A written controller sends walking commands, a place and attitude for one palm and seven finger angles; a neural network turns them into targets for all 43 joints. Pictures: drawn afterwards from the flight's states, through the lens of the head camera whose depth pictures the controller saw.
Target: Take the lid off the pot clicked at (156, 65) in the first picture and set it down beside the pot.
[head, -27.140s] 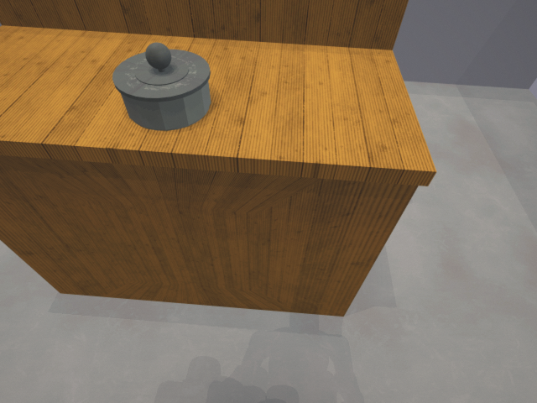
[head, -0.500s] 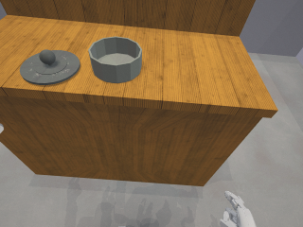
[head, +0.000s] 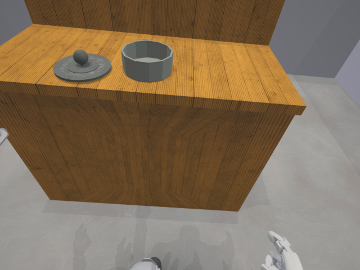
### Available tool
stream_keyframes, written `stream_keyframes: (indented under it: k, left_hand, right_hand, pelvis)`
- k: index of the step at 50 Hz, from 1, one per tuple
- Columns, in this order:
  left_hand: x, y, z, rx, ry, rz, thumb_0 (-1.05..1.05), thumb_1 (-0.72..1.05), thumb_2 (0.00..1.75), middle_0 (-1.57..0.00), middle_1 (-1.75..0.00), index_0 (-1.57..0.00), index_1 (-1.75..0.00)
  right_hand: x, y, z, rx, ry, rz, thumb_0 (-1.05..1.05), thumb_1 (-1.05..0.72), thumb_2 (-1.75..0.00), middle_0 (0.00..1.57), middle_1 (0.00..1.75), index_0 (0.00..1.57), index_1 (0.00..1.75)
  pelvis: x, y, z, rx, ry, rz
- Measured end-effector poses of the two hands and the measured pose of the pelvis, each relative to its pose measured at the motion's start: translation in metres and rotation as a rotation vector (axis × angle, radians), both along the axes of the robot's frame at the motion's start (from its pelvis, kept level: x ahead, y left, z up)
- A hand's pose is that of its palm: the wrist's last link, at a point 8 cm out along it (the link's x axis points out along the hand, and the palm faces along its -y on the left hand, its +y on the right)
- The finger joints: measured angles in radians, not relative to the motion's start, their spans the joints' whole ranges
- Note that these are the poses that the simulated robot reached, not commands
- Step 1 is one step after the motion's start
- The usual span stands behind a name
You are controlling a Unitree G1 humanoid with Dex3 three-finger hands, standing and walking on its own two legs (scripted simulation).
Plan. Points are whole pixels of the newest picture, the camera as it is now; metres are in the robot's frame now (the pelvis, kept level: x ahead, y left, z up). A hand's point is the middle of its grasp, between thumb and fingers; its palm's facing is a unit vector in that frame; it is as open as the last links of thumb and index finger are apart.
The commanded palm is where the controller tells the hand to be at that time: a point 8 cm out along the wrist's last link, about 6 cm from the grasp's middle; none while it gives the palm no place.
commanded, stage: stop stepping back and stand still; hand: left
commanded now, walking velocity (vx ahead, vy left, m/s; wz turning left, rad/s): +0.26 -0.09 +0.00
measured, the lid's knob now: (80, 57) +0.73 +0.34 +0.12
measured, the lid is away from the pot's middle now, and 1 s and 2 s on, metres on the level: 0.22 0.22 0.22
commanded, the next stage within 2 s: let the arm hang, fingers relaxed in 1.50 s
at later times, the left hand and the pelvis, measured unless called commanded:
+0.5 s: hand out of the picture +0.11 +0.26 +0.26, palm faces +0.30 -0.88 -0.38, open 7.5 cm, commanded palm +0.02 +0.33 +0.29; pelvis -0.11 +0.04 +0.02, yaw +1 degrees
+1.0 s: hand out of the picture -0.05 +0.20 -0.18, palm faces +0.15 -0.97 -0.19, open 6.8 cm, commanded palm none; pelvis -0.04 +0.01 -0.01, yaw +7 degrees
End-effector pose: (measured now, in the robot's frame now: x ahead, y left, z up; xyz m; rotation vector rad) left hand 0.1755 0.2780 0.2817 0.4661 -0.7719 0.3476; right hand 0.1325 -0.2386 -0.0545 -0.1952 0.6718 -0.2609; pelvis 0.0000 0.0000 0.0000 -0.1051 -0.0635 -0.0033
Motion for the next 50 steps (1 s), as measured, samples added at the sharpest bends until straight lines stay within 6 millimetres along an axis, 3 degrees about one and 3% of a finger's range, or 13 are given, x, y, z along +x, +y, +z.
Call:
stream_keyframes:
  k: [7,11,15,18,21,25,31,34,37,40,43,45,50]
  left_hand:
    - [-0.123,-0.029,0.015,0.310,-0.073,0.014,0.02,0.88,0.89,-0.21,-0.30,-0.21,-0.30]
    - [-0.169,0.003,0.035,0.289,-0.285,0.093,0.01,0.88,0.89,-0.22,-0.30,-0.22,-0.30]
    - [-0.159,0.071,0.037,0.015,-0.349,0.219,0.00,0.88,0.89,-0.21,-0.30,-0.22,-0.30]
    - [-0.126,0.094,0.022,-0.113,-0.202,0.227,0.00,0.89,0.90,-0.20,-0.30,-0.21,-0.30]
    - [-0.100,0.074,0.002,-0.108,0.003,0.110,0.01,0.90,0.90,-0.19,-0.30,-0.20,-0.29]
    - [-0.104,0.024,-0.016,0.029,0.203,-0.107,0.02,0.90,0.90,-0.19,-0.30,-0.20,-0.29]
    - [-0.114,0.005,0.016,0.311,0.131,-0.122,0.02,0.88,0.89,-0.21,-0.30,-0.22,-0.30]
    - [-0.069,0.042,-0.056,0.153,0.409,0.038,0.00,0.89,0.89,-0.21,-0.30,-0.22,-0.30]
    - [-0.055,0.073,-0.187,-0.160,0.883,0.204,0.00,0.90,0.89,-0.20,-0.30,-0.21,-0.30]
    - [-0.090,0.066,-0.316,-0.415,1.310,0.271,0.00,0.91,0.90,-0.19,-0.30,-0.20,-0.29]
    - [-0.148,0.021,-0.406,-0.588,1.712,0.258,0.01,0.91,0.89,-0.18,-0.30,-0.19,-0.29]
    - [-0.186,-0.018,-0.434,-0.668,1.913,0.229,0.02,0.92,0.89,-0.19,-0.30,-0.19,-0.29]
    - [-0.234,-0.034,-0.434,-0.739,2.038,0.323,-0.02,1.03,0.89,-0.20,-0.30,-0.21,-0.29]
  right_hand:
    - [-0.039,0.013,-0.023,0.015,0.074,0.128,0.01,-0.90,-0.90,0.21,0.30,0.20,0.30]
    - [-0.053,0.026,-0.026,-0.009,0.160,0.161,0.01,-0.90,-0.90,0.21,0.30,0.20,0.30]
    - [-0.050,0.046,-0.010,-0.043,0.090,0.195,0.01,-0.90,-0.90,0.21,0.30,0.20,0.30]
    - [-0.052,0.066,0.003,0.004,0.003,0.191,0.01,-0.91,-0.90,0.20,0.30,0.20,0.30]
    - [-0.065,0.082,0.014,0.078,-0.032,0.160,0.01,-0.91,-0.90,0.20,0.30,0.20,0.30]
    - [-0.087,0.088,0.023,0.106,0.016,0.115,0.01,-0.90,-0.89,0.21,0.30,0.20,0.30]
    - [-0.096,0.067,0.002,0.057,0.154,0.106,0.01,-0.90,-0.89,0.21,0.30,0.20,0.30]
    - [-0.086,0.047,-0.036,0.076,0.204,0.161,0.01,-0.90,-0.90,0.21,0.30,0.20,0.30]
    - [-0.080,0.032,-0.069,0.073,0.276,0.158,0.01,-0.90,-0.90,0.21,0.30,0.20,0.30]
    - [-0.083,0.027,-0.081,0.049,0.339,0.144,0.01,-0.91,-0.90,0.20,0.30,0.20,0.30]
    - [-0.098,0.025,-0.075,0.022,0.389,0.117,0.01,-0.91,-0.90,0.20,0.30,0.20,0.30]
    - [-0.115,0.022,-0.071,0.012,0.452,0.096,0.01,-0.91,-0.89,0.20,0.30,0.20,0.30]
    - [-0.156,0.006,-0.078,0.031,0.712,0.097,0.00,-0.91,-0.89,0.20,0.30,0.20,0.30]
  pelvis:
    - [-0.048,0.000,-0.018,0.046,0.056,0.052]
    - [-0.058,0.009,-0.012,0.025,0.077,0.098]
    - [-0.080,0.028,-0.006,0.050,0.095,0.094]
    - [-0.104,0.040,0.002,0.085,0.066,0.062]
    - [-0.111,0.046,0.015,0.067,0.071,0.047]
    - [-0.105,0.045,0.024,0.051,0.100,0.015]
    - [-0.085,0.039,0.023,0.039,0.128,0.037]
    - [-0.078,0.040,0.004,0.093,0.157,0.116]
    - [-0.073,0.047,-0.010,0.088,0.144,0.138]
    - [-0.064,0.048,-0.020,0.104,0.114,0.128]
    - [-0.055,0.039,-0.020,0.128,0.105,0.101]
    - [-0.052,0.030,-0.015,0.134,0.102,0.104]
    - [-0.041,0.005,-0.009,0.115,0.113,0.123]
